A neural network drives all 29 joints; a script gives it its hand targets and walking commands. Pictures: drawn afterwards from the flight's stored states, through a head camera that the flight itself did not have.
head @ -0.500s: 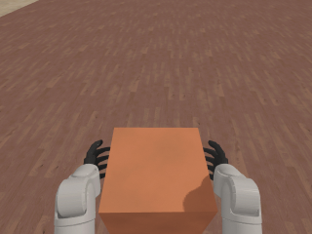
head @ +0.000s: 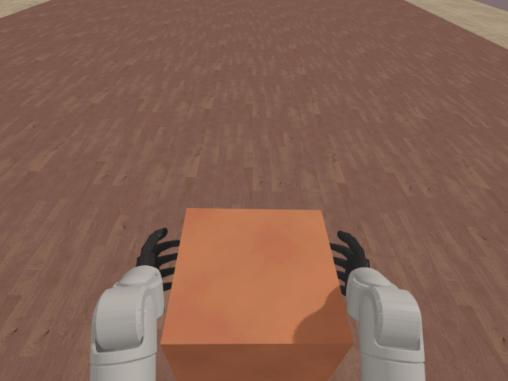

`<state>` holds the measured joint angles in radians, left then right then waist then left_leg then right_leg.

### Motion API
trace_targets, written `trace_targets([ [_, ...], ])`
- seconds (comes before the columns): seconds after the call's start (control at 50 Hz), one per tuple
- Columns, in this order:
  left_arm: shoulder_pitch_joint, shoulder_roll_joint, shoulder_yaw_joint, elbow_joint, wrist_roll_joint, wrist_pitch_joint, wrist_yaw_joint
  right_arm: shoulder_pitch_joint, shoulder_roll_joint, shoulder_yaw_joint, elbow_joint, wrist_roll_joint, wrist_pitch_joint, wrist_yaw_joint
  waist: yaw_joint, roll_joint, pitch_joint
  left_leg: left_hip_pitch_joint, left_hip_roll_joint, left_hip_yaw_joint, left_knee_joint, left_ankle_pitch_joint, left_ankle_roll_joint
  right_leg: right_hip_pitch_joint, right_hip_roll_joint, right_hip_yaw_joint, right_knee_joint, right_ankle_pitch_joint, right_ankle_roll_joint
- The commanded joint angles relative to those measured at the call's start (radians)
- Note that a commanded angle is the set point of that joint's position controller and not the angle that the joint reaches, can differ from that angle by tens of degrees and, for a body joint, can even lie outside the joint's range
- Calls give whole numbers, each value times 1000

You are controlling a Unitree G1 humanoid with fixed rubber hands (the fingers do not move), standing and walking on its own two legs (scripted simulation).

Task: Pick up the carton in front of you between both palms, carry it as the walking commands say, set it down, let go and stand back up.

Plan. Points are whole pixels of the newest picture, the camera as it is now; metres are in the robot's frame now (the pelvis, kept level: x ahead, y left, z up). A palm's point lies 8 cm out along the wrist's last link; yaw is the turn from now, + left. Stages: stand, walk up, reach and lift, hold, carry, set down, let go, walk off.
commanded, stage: carry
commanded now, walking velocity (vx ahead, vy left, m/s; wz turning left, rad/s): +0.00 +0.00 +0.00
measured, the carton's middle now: (252, 308) +0.26 +0.00 +0.02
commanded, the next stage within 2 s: hold in 1.54 s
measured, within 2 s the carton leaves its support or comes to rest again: neither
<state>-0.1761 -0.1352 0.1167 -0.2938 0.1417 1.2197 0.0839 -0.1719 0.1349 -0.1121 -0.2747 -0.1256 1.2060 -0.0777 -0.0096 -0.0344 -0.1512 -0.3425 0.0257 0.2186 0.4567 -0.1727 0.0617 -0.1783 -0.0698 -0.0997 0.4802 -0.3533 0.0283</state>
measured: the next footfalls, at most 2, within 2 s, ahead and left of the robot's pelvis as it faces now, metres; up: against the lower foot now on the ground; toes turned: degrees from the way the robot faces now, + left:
none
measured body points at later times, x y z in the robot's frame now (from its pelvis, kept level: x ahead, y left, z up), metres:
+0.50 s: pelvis +0.01 -0.02 -0.01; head -0.03 -0.01 +0.44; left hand +0.28 +0.14 +0.05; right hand +0.28 -0.16 +0.05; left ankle +0.04 +0.08 -0.74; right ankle -0.07 -0.12 -0.74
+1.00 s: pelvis -0.02 -0.02 +0.00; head -0.05 -0.02 +0.45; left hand +0.28 +0.13 +0.03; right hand +0.28 -0.17 +0.04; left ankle +0.04 +0.08 -0.74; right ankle -0.07 -0.12 -0.74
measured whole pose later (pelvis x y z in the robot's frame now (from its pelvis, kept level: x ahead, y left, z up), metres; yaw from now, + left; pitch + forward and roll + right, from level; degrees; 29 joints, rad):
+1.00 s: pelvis -0.02 -0.02 +0.00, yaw +0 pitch +2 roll +0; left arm -0.21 -0.14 0.18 0.17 0.25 0.72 0.02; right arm -0.22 0.14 -0.17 0.18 -0.25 0.72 -0.01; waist 0.00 -0.01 -0.12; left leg -0.38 0.07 0.19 0.51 -0.16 0.03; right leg -0.22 -0.03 -0.12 0.54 -0.36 -0.01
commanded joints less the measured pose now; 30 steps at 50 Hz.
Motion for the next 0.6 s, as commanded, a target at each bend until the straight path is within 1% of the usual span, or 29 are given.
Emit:
trace_targets([
  [0.0,-410,-882,-707,-15,-404,12,-258,-441,878,698,-34,401,18,257,6,38,-247,243,157,-150,68,532,-9,-24,-88,46,2,434,-11],
  [0.04,-425,-878,-702,-21,-403,10,-259,-452,885,705,-34,404,18,255,6,27,-238,214,149,-143,87,531,-11,-19,-88,45,13,492,-11],
  [0.08,-430,-881,-702,-7,-398,5,-260,-462,878,707,-30,400,14,257,5,22,-229,196,144,-139,101,488,-15,-10,-93,49,15,531,-13],
  [0.1,-434,-882,-700,-6,-399,1,-261,-457,883,708,-22,397,10,257,4,12,-226,191,140,-138,103,468,-17,-13,-93,48,18,537,-13],
  [0.12,-427,-881,-699,5,-390,-5,-263,-462,887,712,-22,399,5,258,4,19,-226,192,139,-137,107,469,-17,-10,-90,46,21,533,-13],
  [0.14,-430,-883,-700,13,-387,-13,-263,-457,891,713,-9,392,-1,259,5,14,-219,186,139,-139,109,461,-16,-10,-92,48,20,546,-14],
  [0.16,-423,-895,-699,29,-384,-20,-265,-456,895,715,-3,387,-11,260,5,12,-221,185,136,-137,109,429,-18,-10,-93,49,20,528,-16],
  [0.18,-419,-894,-703,33,-378,-32,-267,-452,899,715,4,383,-21,262,6,11,-214,184,134,-137,112,415,-17,-16,-94,52,19,534,-17],
  [0.2,-417,-898,-700,41,-373,-43,-268,-442,901,714,18,376,-32,262,6,10,-207,181,138,-142,109,411,-19,-17,-92,49,18,511,-18],
  [0.24,-409,-895,-699,58,-358,-72,-271,-432,898,707,37,357,-61,263,7,22,-196,176,136,-140,108,381,-19,-25,-95,56,15,494,-21],
  [0.32,-404,-876,-675,90,-316,-150,-275,-411,879,678,79,312,-136,263,6,12,-193,174,142,-145,107,382,-21,-19,-94,52,19,492,-22],
  [0.34,-391,-876,-666,106,-304,-169,-276,-412,873,670,85,301,-156,262,7,25,-198,181,144,-147,97,370,-22,-26,-91,51,17,447,-24],
  [0.36,-384,-864,-654,116,-295,-189,-275,-410,867,666,81,293,-178,261,8,33,-197,183,145,-150,90,375,-21,-24,-91,51,16,428,-24],
  [0.38,-394,-860,-659,101,-290,-211,-274,-388,851,650,103,275,-196,258,7,29,-189,183,149,-150,88,367,-23,-33,-89,52,10,412,-26],
  [0.4,-379,-849,-642,126,-274,-228,-272,-409,848,646,90,269,-219,257,10,31,-181,181,149,-153,78,337,-22,-38,-87,53,2,373,-29],
  [0.44,-381,-826,-613,149,-243,-264,-267,-396,822,615,128,234,-255,254,8,31,-166,167,152,-157,57,277,-25,-43,-83,54,-16,307,-32],
  [0.46,-373,-824,-596,178,-227,-282,-265,-393,818,597,154,219,-273,253,8,23,-158,165,151,-159,49,251,-24,-50,-84,60,-26,282,-36],
  [0.48,-379,-815,-580,192,-215,-304,-263,-390,809,582,172,206,-294,251,8,28,-164,170,150,-157,45,253,-25,-49,-84,60,-28,273,-37],
  [0.5,-386,-813,-572,206,-203,-325,-262,-387,810,566,198,194,-313,251,9,50,-162,173,151,-158,35,252,-24,-54,-80,60,-28,240,-38],
  [0.52,-392,-801,-547,233,-186,-345,-262,-395,805,543,224,176,-334,250,8,35,-151,168,149,-155,36,234,-24,-64,-82,65,-41,238,-39],
  [0.54,-388,-802,-525,273,-169,-365,-261,-396,797,518,258,157,-354,249,9,32,-152,170,149,-158,30,226,-24,-63,-81,64,-39,230,-40],
  [0.58,-395,-800,-478,340,-134,-408,-259,-429,796,483,301,132,-397,249,9,27,-131,155,150,-163,5,147,-26,-84,-80,71,-59,153,-48],
])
